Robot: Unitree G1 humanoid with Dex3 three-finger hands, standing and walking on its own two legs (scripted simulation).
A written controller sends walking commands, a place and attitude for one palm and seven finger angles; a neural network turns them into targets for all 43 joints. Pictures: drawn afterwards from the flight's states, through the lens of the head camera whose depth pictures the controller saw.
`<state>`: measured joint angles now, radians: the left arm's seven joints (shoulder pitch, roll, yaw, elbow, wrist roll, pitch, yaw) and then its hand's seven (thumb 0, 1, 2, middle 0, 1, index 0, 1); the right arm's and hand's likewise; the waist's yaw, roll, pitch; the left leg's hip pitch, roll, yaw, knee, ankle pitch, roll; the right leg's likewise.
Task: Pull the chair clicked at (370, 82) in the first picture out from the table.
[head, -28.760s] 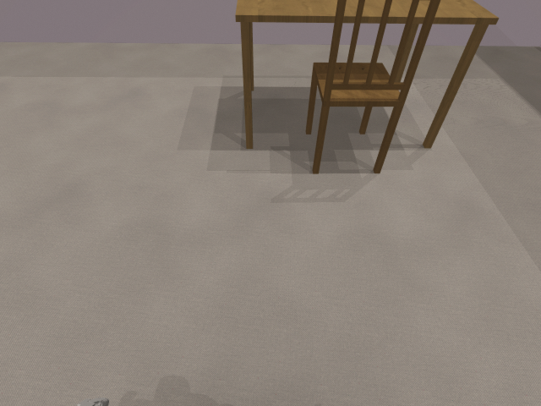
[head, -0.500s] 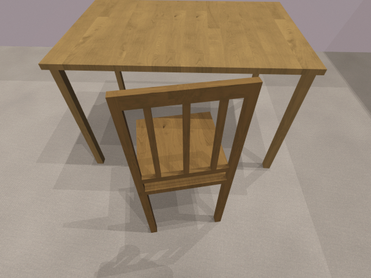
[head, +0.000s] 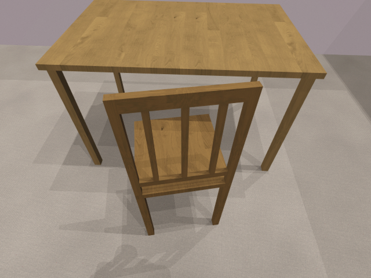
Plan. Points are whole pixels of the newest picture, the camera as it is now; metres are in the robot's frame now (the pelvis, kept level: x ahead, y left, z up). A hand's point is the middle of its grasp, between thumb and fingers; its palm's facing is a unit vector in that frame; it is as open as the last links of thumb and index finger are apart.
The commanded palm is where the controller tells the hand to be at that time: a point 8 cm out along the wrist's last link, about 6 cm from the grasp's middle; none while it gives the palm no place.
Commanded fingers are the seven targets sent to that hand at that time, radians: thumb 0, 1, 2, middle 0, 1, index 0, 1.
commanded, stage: look to check the result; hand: left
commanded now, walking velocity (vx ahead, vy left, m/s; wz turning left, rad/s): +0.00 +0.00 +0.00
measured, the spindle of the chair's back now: (184, 146) +0.50 +0.03 -0.07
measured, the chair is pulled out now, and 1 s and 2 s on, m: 0.18 0.18 0.18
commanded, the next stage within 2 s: take the last steps up to it in 0.26 s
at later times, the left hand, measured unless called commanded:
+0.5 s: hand out of the picture -0.01 +0.16 -0.18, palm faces +0.03 -0.99 -0.17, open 7.4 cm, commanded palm none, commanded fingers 0.00 0.90 0.90 -0.20 -0.30 -0.20 -0.30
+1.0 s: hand out of the picture +0.03 +0.16 -0.19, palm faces +0.05 -0.98 -0.18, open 7.3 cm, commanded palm none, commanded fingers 0.00 0.90 0.90 -0.20 -0.30 -0.20 -0.30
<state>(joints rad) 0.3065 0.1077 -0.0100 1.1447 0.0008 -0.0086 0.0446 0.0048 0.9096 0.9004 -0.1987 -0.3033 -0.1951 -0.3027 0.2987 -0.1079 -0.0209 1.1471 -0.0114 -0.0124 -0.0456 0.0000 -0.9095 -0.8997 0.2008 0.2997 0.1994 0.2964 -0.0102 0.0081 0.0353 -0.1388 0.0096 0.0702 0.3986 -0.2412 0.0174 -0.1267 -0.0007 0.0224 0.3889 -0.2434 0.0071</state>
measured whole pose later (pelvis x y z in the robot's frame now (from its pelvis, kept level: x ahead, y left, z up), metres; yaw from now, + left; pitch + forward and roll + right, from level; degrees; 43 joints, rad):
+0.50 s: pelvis +0.01 +0.00 +0.00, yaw +0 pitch -1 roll +0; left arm 0.31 0.11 0.00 1.14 0.00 -0.01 0.04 0.00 0.91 0.90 -0.20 -0.30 -0.19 -0.30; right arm 0.32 -0.11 -0.02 1.16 -0.01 -0.01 -0.04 0.00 -0.91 -0.90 0.20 0.30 0.20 0.30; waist -0.01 0.01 0.04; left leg -0.13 0.01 0.07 0.41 -0.26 0.02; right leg -0.12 0.00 0.02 0.39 -0.26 0.01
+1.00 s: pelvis +0.04 +0.00 -0.01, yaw +0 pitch -1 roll +0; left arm 0.31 0.11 0.02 1.12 0.00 0.00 0.06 0.01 0.92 0.90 -0.20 -0.30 -0.20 -0.30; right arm 0.29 -0.10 -0.03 1.13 -0.01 -0.01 -0.08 0.01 -0.93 -0.90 0.20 0.30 0.20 0.30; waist -0.01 -0.01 0.05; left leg -0.10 0.01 0.08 0.46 -0.34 0.01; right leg -0.10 0.00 0.03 0.46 -0.34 0.00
